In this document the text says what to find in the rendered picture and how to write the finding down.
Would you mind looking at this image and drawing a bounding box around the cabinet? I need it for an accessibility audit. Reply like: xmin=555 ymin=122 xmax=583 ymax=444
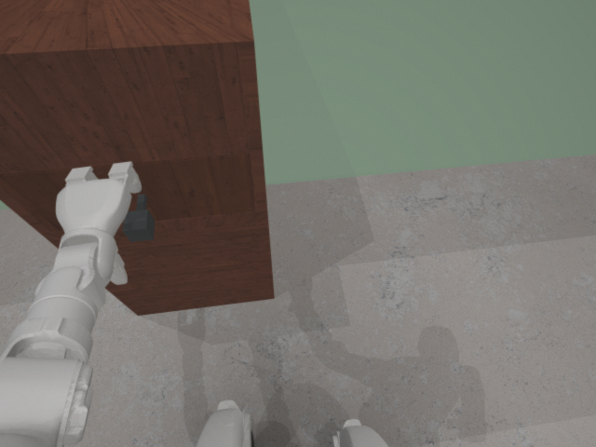
xmin=0 ymin=0 xmax=275 ymax=316

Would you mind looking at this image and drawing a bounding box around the robot left thigh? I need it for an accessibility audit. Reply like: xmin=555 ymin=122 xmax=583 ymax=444
xmin=195 ymin=408 xmax=251 ymax=447

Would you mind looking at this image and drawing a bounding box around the robot right thigh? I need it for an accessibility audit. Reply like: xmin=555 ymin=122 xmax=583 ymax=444
xmin=332 ymin=426 xmax=388 ymax=447

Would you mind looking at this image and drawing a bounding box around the drawer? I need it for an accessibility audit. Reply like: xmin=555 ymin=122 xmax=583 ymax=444
xmin=0 ymin=154 xmax=255 ymax=231

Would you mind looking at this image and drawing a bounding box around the robot thigh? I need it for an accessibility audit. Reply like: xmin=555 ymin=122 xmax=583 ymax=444
xmin=195 ymin=408 xmax=251 ymax=447
xmin=332 ymin=426 xmax=388 ymax=447

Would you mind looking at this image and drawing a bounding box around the handle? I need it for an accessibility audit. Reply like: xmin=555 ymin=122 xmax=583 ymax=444
xmin=122 ymin=194 xmax=155 ymax=242

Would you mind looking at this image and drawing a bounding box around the left robot upper arm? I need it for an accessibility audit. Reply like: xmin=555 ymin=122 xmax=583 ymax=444
xmin=0 ymin=357 xmax=93 ymax=447

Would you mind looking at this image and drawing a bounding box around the left robot hand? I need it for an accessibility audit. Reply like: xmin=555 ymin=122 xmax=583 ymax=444
xmin=56 ymin=161 xmax=142 ymax=285

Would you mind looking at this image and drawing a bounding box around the robot left forearm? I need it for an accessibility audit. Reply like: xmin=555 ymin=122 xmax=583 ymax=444
xmin=0 ymin=228 xmax=116 ymax=364

